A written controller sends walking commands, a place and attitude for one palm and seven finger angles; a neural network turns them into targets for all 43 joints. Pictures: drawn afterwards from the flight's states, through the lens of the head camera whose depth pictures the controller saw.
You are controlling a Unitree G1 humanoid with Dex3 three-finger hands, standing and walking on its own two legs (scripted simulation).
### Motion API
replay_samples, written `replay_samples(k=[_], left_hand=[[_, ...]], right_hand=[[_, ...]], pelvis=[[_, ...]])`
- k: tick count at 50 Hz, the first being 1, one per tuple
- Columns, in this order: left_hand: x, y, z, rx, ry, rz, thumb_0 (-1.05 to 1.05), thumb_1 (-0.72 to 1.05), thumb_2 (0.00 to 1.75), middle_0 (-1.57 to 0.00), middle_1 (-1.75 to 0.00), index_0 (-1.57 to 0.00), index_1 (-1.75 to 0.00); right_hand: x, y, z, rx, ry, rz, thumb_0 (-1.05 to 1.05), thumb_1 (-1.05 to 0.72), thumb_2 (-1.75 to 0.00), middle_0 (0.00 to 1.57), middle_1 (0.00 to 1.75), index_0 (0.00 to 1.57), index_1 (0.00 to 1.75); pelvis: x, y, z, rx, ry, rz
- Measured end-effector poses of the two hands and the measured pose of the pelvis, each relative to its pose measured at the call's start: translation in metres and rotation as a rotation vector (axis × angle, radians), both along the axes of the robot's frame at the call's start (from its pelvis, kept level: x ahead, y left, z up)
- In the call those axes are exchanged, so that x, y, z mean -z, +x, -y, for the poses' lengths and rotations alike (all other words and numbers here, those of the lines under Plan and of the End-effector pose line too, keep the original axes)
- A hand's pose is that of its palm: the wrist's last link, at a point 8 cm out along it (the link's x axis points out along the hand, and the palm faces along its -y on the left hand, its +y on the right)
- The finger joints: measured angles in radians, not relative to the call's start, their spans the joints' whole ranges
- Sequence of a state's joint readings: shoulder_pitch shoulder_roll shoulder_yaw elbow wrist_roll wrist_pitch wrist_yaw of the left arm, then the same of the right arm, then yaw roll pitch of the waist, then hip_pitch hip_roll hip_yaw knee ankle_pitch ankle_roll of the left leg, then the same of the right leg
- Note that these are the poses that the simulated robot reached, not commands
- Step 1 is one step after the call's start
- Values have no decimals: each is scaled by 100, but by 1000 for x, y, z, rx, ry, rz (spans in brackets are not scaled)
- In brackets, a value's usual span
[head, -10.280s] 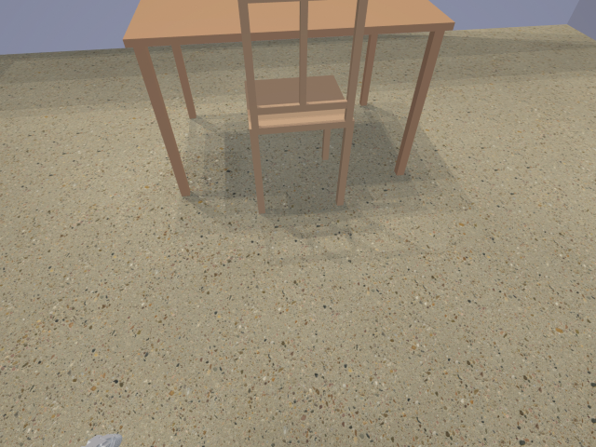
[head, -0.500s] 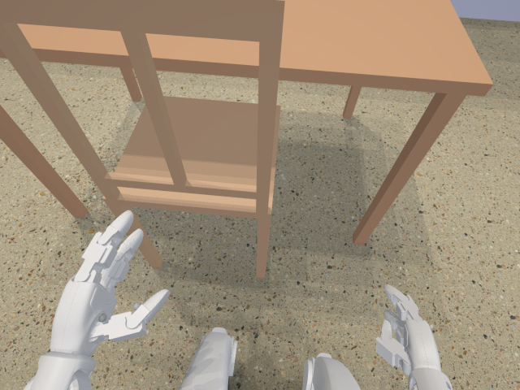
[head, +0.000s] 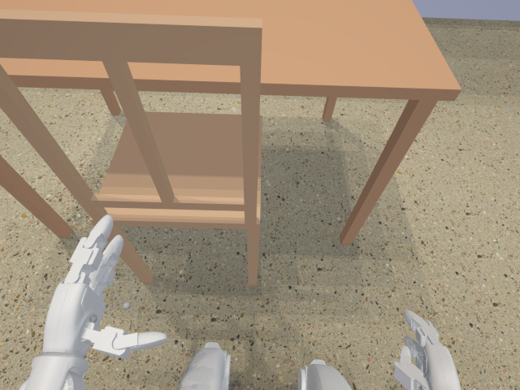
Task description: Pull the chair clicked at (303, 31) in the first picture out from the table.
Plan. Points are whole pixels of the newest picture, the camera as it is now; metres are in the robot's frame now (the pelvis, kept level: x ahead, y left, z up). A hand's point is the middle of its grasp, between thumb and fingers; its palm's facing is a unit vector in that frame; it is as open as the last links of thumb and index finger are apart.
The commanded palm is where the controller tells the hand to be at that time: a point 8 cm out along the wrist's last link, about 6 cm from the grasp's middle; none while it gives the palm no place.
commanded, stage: raise the hand toward the chair's back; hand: left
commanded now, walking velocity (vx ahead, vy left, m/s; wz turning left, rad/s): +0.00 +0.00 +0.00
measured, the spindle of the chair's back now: (147, 145) +0.50 +0.23 +0.05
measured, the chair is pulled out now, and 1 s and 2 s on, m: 0.00 0.00 0.00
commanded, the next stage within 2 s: aim the fingers beside a spindle in 0.98 s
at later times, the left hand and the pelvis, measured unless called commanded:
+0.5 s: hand (114, 280) +0.25 +0.21 +0.06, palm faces +0.03 -1.00 -0.06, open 16.9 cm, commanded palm +0.23 +0.26 +0.06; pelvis +0.01 +0.00 +0.01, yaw +0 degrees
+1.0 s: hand (119, 279) +0.25 +0.21 +0.06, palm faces +0.04 -1.00 -0.07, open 16.9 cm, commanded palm +0.23 +0.26 +0.06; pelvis +0.01 +0.00 +0.01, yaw +0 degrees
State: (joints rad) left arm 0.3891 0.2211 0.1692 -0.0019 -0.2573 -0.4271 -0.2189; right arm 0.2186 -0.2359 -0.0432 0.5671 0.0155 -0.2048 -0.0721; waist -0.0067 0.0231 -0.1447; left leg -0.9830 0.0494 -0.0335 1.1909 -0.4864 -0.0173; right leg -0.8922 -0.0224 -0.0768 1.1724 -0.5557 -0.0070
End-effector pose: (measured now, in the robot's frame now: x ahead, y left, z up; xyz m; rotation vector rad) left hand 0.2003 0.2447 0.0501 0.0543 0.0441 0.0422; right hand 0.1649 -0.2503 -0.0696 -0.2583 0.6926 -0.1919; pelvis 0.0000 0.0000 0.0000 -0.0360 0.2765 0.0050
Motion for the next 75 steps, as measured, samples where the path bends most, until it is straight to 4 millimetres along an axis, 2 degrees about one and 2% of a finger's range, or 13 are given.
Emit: replay_samples(k=[8,15,26,33,58,66,75], left_hand=[[-6,6,-6,4,4,-1,-1,-39,35,-7,-10,-7,-10],[-9,13,-13,2,5,-8,-1,-47,31,-6,-8,-7,-9],[-15,29,-20,10,8,-4,-2,-50,30,-6,-8,-6,-8],[-15,33,-18,13,4,-4,-2,-50,30,-6,-8,-6,-8],[-14,30,-14,-3,9,2,-2,-50,30,-6,-8,-6,-8],[-5,40,-13,7,3,3,-2,-50,30,-6,-8,-6,-8],[2,56,-15,10,4,11,-2,-50,30,-6,-8,-6,-8]], right_hand=[[-9,25,-23,-62,37,44,1,-90,-90,20,30,20,30],[-8,26,-32,-83,56,26,1,-90,-90,21,30,20,30],[-3,6,-18,-38,38,-39,1,-90,-90,21,30,20,30],[-7,-2,-8,-8,24,-47,1,-90,-90,21,30,20,30],[-5,14,-14,-40,45,-17,1,-90,-90,21,30,20,30],[-1,13,-10,-39,30,-28,1,-90,-90,21,30,20,30],[6,2,-7,-27,21,-66,1,-90,-90,21,30,20,30]], pelvis=[[-4,4,-2,-9,-7,6],[-7,7,-3,-12,-11,8],[-11,11,-3,-7,-8,9],[-14,12,-3,-2,-3,10],[-12,13,1,-7,1,5],[-8,12,1,-7,0,-8],[-4,10,0,-2,-1,-23]])
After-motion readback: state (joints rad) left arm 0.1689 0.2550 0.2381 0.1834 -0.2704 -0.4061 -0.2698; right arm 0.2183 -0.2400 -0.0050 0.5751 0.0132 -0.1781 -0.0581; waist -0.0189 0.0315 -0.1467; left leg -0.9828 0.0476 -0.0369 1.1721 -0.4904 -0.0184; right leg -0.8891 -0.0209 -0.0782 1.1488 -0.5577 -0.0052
